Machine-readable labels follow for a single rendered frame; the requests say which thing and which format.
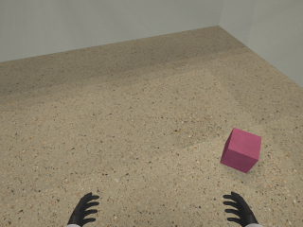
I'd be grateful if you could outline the robot left hand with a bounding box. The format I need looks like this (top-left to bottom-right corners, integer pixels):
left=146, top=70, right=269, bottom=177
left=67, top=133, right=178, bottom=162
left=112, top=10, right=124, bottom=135
left=67, top=192, right=99, bottom=227

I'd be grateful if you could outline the robot right hand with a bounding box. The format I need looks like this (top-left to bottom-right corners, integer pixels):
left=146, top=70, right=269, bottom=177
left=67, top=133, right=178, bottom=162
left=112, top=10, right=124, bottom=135
left=223, top=191, right=258, bottom=227

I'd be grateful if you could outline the carton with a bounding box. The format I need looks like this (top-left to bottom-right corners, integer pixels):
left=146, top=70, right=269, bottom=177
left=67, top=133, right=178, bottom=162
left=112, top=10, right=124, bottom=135
left=220, top=128, right=262, bottom=174

